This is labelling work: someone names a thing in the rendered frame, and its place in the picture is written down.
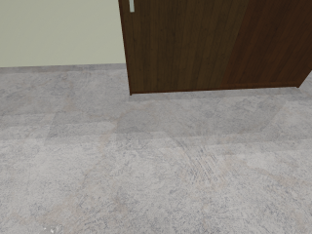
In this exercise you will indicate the wardrobe door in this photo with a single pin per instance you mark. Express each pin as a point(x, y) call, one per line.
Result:
point(274, 43)
point(180, 44)

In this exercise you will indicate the left robot hand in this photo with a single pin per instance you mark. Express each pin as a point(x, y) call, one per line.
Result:
point(51, 229)

